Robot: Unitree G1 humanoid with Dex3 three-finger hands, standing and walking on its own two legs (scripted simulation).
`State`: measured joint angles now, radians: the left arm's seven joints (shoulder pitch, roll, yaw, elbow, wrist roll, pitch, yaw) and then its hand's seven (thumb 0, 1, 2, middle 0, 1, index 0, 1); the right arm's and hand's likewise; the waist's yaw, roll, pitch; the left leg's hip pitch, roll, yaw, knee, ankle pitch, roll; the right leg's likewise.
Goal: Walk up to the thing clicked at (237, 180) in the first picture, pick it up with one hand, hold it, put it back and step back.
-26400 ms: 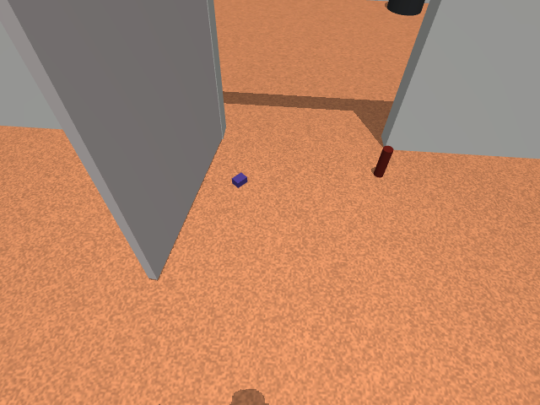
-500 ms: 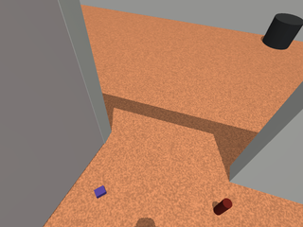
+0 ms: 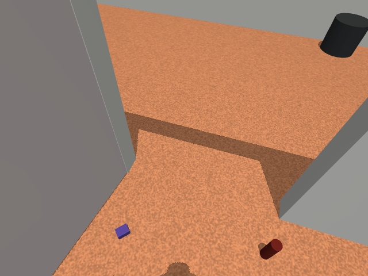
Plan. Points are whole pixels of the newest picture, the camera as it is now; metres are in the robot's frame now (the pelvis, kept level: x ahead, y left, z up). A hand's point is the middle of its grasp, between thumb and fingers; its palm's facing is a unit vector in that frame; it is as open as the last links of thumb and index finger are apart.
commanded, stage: rise first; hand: left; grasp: from above
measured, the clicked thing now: (122, 231) +0.43 +0.31 -0.77
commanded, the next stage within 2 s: none
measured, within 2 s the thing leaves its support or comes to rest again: neither
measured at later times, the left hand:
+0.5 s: hand out of the picture +0.14 +0.27 -0.19, palm faces -0.09 -0.90 -0.43, open 12.1 cm
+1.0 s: hand out of the picture +0.12 +0.28 -0.25, palm faces -0.19 -0.81 -0.55, open 13.1 cm
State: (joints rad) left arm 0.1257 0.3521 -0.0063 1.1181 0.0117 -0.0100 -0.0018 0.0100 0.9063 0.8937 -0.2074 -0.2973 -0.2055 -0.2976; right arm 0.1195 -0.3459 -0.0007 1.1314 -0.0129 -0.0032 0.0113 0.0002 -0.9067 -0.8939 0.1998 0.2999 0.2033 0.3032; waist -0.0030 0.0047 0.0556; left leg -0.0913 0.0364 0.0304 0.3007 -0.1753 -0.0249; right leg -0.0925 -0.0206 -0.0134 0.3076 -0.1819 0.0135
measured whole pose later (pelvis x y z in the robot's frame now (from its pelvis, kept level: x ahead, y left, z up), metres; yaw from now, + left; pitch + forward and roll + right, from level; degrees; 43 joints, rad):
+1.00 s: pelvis -0.02 +0.01 -0.11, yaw +0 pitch +20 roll -2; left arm 0.23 0.31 0.14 0.47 0.33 0.23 0.07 0.00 -0.38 0.79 -0.31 -0.86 -0.30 -0.86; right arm 0.18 -0.22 -0.03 0.57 0.00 -0.15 -0.02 0.01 -0.94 -0.90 0.20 0.30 0.20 0.30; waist -0.02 0.01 -0.12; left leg -0.99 0.04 -0.02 1.20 -0.55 -0.01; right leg -0.95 -0.03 -0.03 1.16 -0.54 0.03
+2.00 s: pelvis -0.10 +0.02 -0.41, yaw -4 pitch +34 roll -7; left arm -0.74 0.69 0.21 1.30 1.07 -0.08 0.38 0.01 -0.23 0.75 -0.32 -0.83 -0.34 -0.81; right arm 0.12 -0.26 -0.01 0.79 -0.09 -0.10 0.09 0.00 -0.89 -0.89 0.20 0.30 0.20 0.30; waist -0.12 -0.01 -0.10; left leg -2.19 0.03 -0.10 2.27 -0.67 0.00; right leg -2.12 -0.01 -0.04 2.20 -0.67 0.03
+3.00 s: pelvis -0.09 +0.02 -0.47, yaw -8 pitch +33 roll -10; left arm -0.92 0.85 0.31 1.51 1.11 -0.09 0.45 0.00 -0.20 0.70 -0.37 -0.78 -0.38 -0.76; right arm 0.10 -0.29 0.08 0.77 -0.17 -0.10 0.21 0.00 -0.90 -0.89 0.20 0.30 0.20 0.30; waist -0.20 -0.04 0.02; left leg -2.35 0.03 -0.16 2.48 -0.73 0.00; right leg -2.26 0.01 -0.07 2.38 -0.70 0.05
